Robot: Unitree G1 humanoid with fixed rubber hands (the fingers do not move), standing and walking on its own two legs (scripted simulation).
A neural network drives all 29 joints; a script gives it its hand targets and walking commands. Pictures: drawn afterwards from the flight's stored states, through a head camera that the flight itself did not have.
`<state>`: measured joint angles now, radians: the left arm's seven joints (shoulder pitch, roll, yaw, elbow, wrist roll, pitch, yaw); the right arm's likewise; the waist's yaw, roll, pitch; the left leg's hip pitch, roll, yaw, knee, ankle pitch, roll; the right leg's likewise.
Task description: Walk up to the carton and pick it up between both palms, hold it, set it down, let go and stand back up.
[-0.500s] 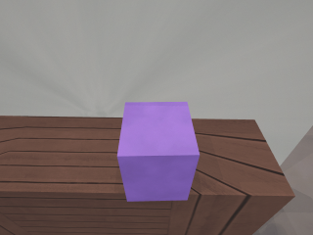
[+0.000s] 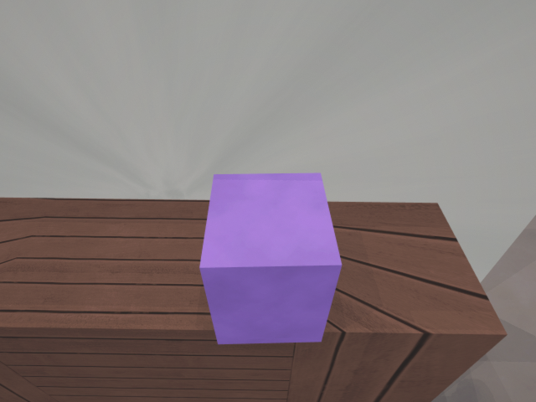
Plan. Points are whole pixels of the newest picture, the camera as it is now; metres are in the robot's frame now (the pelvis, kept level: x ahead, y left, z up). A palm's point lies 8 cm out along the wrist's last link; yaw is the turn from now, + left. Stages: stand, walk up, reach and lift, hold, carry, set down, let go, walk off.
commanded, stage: stand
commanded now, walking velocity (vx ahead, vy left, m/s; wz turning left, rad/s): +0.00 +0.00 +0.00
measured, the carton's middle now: (268, 259) +0.40 -0.01 -0.02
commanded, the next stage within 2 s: none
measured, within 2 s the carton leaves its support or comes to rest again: neither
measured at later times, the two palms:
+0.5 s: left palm out of the picture +0.09 +0.25 -0.12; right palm out of the picture +0.06 -0.24 -0.13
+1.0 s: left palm out of the picture +0.08 +0.25 -0.12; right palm out of the picture +0.07 -0.25 -0.13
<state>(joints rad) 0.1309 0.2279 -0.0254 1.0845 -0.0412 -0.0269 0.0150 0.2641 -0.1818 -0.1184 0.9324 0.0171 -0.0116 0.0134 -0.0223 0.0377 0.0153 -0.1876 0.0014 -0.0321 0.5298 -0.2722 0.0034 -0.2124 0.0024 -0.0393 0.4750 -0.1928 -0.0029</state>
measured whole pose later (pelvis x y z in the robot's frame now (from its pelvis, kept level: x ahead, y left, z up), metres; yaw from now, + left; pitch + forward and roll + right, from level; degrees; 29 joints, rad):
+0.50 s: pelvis +0.00 +0.00 +0.00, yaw +0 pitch -4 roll -1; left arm 0.13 0.23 -0.03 1.09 -0.04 -0.02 0.02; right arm 0.23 -0.18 -0.12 0.94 0.02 -0.01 0.01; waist -0.02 0.04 0.02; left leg -0.19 0.00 -0.03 0.53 -0.27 0.00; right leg -0.21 0.00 -0.04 0.47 -0.19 0.00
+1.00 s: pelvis +0.00 +0.00 +0.00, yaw +0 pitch -4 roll -1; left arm 0.13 0.23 -0.03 1.09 -0.04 -0.02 0.01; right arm 0.22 -0.19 -0.12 0.95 0.02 -0.01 0.01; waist -0.02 0.04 0.03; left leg -0.19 0.00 -0.03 0.52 -0.27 0.00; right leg -0.22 0.00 -0.04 0.47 -0.20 0.00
